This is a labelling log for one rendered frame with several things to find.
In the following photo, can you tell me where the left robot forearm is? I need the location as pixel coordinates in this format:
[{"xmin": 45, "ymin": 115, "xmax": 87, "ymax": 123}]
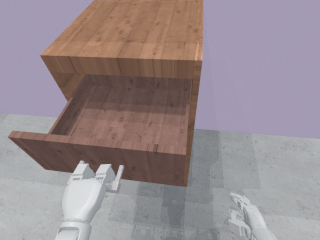
[{"xmin": 54, "ymin": 220, "xmax": 92, "ymax": 240}]

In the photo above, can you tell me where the cabinet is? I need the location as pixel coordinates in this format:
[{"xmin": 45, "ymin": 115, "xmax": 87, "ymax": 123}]
[{"xmin": 40, "ymin": 0, "xmax": 204, "ymax": 187}]

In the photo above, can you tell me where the left robot hand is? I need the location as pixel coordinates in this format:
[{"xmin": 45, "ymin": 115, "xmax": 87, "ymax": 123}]
[{"xmin": 62, "ymin": 163, "xmax": 116, "ymax": 223}]

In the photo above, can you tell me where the right robot hand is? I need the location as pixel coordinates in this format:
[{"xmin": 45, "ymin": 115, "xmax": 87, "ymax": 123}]
[{"xmin": 228, "ymin": 192, "xmax": 268, "ymax": 240}]

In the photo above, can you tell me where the drawer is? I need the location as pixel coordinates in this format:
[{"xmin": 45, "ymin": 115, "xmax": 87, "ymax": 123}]
[{"xmin": 8, "ymin": 74, "xmax": 192, "ymax": 187}]

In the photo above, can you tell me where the right robot forearm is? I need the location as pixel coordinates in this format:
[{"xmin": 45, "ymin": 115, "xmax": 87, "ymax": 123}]
[{"xmin": 250, "ymin": 227, "xmax": 278, "ymax": 240}]

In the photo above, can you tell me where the handle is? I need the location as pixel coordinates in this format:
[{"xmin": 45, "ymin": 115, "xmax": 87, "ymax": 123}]
[{"xmin": 67, "ymin": 160, "xmax": 124, "ymax": 194}]

